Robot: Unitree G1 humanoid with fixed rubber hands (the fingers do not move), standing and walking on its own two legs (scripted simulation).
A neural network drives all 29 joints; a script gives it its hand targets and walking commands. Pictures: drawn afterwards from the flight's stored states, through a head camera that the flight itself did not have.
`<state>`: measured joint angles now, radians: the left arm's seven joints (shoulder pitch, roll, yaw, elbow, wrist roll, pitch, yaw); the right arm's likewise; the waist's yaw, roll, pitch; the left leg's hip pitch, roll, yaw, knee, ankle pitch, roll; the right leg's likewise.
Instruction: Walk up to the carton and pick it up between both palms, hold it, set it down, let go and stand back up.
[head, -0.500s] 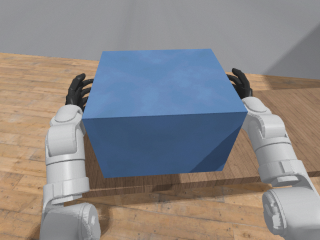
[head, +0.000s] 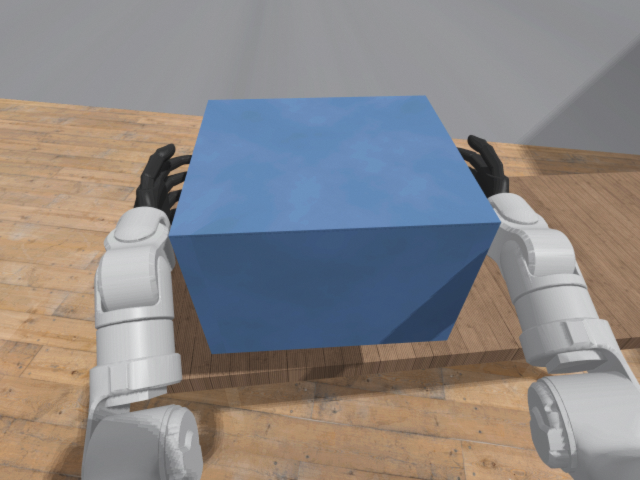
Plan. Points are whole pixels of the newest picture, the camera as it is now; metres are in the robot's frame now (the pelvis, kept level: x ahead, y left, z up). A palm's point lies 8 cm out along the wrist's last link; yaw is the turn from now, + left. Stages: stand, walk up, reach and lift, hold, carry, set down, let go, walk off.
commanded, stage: hold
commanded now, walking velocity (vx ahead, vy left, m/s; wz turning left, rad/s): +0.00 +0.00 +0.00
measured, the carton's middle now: (324, 217) +0.40 +0.00 +0.16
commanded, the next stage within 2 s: none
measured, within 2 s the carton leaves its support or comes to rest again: neither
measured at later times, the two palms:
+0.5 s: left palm (145, 211) +0.35 +0.20 +0.20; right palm (481, 197) +0.36 -0.19 +0.21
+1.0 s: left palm (156, 212) +0.35 +0.19 +0.20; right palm (489, 197) +0.36 -0.20 +0.21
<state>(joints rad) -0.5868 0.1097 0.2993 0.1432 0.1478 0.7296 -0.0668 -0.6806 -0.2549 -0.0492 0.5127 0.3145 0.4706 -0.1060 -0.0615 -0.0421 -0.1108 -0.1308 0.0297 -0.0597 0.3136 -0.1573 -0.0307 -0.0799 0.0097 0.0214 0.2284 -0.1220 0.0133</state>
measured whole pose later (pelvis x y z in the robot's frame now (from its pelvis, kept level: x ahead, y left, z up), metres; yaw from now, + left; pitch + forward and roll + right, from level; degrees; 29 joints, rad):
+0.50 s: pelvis +0.00 +0.00 +0.00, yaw +1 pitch -3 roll -1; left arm -0.59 0.12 0.31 0.15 0.14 0.73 -0.08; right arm -0.68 -0.23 -0.05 0.50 0.30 0.48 -0.13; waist -0.06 -0.04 -0.11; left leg -0.11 0.02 -0.07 0.31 -0.16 -0.03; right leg -0.06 0.01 0.02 0.23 -0.13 0.01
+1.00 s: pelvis +0.00 +0.00 +0.00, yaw +0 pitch -2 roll -1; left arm -0.57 0.10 0.31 0.13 0.14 0.73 -0.07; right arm -0.67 -0.25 -0.04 0.49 0.31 0.48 -0.12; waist -0.06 -0.04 -0.11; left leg -0.11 0.04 -0.07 0.31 -0.16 -0.04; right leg -0.06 0.02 0.02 0.23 -0.13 0.01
